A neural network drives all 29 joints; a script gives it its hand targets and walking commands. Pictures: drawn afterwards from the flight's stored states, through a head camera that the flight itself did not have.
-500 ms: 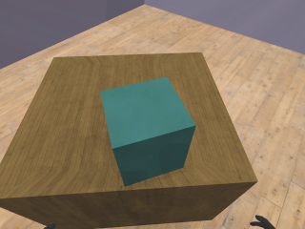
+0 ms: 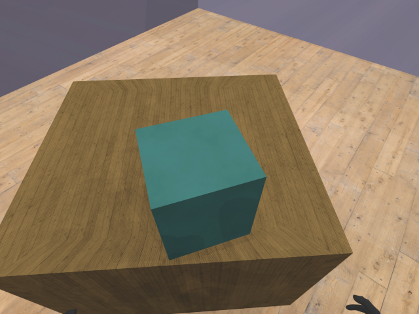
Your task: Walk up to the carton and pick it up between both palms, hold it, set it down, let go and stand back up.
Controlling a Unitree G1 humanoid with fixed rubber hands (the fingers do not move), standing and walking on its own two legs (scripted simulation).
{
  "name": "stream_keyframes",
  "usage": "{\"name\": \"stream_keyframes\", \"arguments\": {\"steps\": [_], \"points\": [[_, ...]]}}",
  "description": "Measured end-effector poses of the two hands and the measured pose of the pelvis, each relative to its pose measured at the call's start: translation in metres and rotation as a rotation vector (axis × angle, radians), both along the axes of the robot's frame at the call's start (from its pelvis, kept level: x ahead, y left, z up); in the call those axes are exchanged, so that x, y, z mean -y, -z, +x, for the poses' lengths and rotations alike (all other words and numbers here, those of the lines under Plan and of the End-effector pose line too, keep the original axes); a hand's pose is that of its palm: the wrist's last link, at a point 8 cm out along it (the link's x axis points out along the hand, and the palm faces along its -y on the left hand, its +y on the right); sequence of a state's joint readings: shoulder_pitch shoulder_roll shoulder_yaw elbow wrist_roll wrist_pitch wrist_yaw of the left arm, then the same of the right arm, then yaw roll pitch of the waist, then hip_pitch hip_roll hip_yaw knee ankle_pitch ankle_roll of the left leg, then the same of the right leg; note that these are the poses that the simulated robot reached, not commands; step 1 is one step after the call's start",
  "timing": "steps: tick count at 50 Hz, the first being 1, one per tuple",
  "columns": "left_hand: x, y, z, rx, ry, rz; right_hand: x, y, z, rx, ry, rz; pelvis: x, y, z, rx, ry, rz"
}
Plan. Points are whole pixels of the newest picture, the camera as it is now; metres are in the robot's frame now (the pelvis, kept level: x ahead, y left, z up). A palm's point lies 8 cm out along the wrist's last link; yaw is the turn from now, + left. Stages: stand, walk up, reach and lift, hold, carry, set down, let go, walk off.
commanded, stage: stand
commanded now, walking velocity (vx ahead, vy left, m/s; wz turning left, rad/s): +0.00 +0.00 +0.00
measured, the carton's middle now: (197, 186) +0.39 +0.04 -0.02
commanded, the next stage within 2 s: walk up in 0.48 s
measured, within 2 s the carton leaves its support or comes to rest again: neither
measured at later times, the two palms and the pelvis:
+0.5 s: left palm out of the picture +0.09 +0.31 -0.11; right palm out of the picture +0.09 -0.31 -0.11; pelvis +0.01 +0.00 +0.00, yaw +0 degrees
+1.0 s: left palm out of the picture +0.04 +0.29 -0.11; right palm out of the picture +0.08 -0.37 -0.13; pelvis -0.04 -0.05 -0.02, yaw -1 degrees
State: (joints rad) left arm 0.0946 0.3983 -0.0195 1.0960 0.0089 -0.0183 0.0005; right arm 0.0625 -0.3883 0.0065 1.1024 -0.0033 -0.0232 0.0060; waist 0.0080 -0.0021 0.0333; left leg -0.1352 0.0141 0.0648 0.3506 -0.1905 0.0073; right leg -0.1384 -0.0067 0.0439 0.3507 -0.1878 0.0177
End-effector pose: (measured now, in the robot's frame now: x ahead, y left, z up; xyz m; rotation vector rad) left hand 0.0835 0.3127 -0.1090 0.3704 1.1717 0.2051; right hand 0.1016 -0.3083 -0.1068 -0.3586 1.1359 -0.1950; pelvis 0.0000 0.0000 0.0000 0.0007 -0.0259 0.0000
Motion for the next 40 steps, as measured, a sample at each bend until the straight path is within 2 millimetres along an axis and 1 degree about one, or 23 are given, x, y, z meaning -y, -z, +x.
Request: {"name": "stream_keyframes", "arguments": {"steps": [7,17,30,34,36,40], "points": [[0.0,-0.001,-0.002,-0.009,-0.003,0.005,0.001,0.001,-0.002,-0.004,0.004,0.005,0.002,-0.001,0.001,-0.001,0.001,-0.002],[-0.001,0.0,-0.006,-0.042,0.001,0.012,0.005,0.004,-0.014,-0.046,0.02,0.002,0.002,-0.001,0.004,-0.008,0.006,-0.001],[0.002,-0.001,0.015,-0.002,0.007,0.004,0.007,0.001,-0.005,-0.033,0.022,-0.008,0.003,-0.001,0.009,-0.008,0.005,-0.003],[0.003,0.0,0.017,0.003,0.009,0.002,0.009,-0.001,-0.004,-0.033,0.024,-0.014,0.003,-0.001,0.011,-0.008,0.005,-0.003],[0.001,0.002,0.017,-0.006,0.009,0.004,0.011,-0.001,-0.004,-0.023,0.04,-0.011,0.004,0.001,0.007,-0.014,0.003,-0.001],[-0.002,0.003,0.009,-0.027,0.007,0.029,0.021,0.0,-0.01,-0.02,0.049,-0.021,0.008,0.004,-0.008,-0.011,-0.001,-0.002]]}}
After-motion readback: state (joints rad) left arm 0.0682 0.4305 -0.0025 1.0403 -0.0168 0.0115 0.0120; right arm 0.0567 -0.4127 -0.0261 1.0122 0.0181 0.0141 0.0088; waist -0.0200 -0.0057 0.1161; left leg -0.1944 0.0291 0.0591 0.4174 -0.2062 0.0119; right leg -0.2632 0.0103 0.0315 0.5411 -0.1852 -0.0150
